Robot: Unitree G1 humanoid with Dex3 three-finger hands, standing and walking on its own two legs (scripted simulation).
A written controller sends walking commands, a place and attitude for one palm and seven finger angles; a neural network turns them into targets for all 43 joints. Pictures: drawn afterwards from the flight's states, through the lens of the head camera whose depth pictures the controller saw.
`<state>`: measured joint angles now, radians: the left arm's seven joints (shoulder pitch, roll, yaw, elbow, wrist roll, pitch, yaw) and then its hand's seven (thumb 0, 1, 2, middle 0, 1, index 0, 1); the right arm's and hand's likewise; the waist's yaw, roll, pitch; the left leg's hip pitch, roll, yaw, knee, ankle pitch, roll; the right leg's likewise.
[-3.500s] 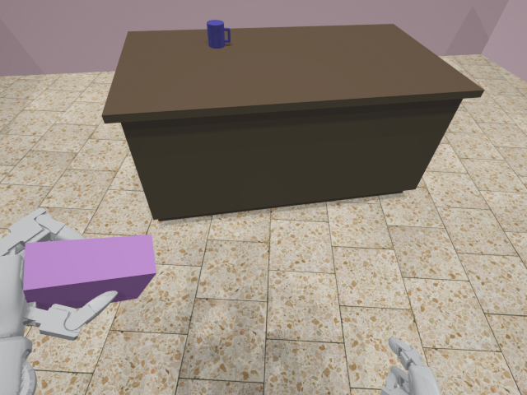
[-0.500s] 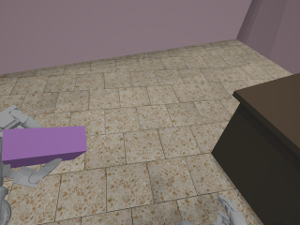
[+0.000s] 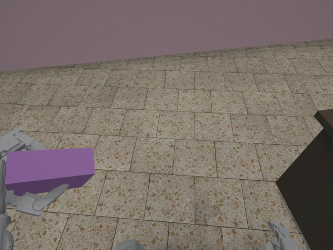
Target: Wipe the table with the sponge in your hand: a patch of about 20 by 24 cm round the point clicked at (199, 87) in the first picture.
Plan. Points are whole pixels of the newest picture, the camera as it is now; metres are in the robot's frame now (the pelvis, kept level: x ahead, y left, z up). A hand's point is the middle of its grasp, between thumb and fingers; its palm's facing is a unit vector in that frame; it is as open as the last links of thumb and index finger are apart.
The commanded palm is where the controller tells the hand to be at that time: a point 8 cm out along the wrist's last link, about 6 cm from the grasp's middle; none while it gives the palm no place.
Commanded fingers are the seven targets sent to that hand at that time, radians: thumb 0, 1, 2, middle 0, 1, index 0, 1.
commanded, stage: walk to a spot facing it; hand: left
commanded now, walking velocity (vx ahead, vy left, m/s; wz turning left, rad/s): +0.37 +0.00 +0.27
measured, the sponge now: (63, 171) +0.22 +0.20 +0.15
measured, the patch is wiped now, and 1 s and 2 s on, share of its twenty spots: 0.00 0.00 0.00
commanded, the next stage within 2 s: turn to face it in 0.80 s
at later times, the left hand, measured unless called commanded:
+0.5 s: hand (64, 131) +0.30 +0.22 +0.17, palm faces +0.50 -0.70 -0.50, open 9.2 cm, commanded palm +0.24 +0.26 +0.17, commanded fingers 0.00 0.10 1.30 -1.20 -1.60 -1.20 -1.60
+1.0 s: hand (57, 108) +0.36 +0.27 +0.16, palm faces +0.62 -0.66 -0.43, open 9.2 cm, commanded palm +0.28 +0.29 +0.17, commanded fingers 0.00 0.10 1.30 -1.20 -1.60 -1.20 -1.60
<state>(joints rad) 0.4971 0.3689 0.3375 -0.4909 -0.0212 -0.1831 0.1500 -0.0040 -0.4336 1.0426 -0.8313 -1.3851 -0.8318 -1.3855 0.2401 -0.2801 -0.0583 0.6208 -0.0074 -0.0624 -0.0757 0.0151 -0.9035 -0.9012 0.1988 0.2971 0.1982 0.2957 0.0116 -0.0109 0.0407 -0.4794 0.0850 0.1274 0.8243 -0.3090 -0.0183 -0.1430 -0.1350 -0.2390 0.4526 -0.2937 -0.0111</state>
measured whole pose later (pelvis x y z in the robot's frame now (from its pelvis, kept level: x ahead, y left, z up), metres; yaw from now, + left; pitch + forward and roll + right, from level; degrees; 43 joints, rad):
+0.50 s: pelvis +0.11 -0.03 -0.03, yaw +6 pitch -1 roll +1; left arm 0.42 0.38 0.36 -0.47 -0.01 -0.20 0.14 0.00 -0.43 1.04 -0.83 -1.38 -0.83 -1.38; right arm 0.22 -0.15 0.03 0.66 0.00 -0.08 -0.05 0.01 -0.90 -0.90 0.21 0.30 0.20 0.30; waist 0.03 0.08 0.05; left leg -0.34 0.11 0.03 0.88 -0.45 0.00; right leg -0.36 -0.08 -0.20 0.66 -0.28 -0.03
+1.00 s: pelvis +0.21 -0.03 -0.03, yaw +17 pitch -2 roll +1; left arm 0.40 0.43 0.41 -0.58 -0.02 -0.21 0.17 0.00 -0.44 1.04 -0.83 -1.38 -0.83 -1.38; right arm 0.14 -0.17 -0.03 0.58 0.01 -0.05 -0.05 0.01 -0.91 -0.90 0.19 0.30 0.19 0.30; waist -0.02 -0.07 0.11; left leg -0.39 0.04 0.16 0.67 -0.25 0.04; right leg -0.44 -0.11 -0.09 1.24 -0.54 0.04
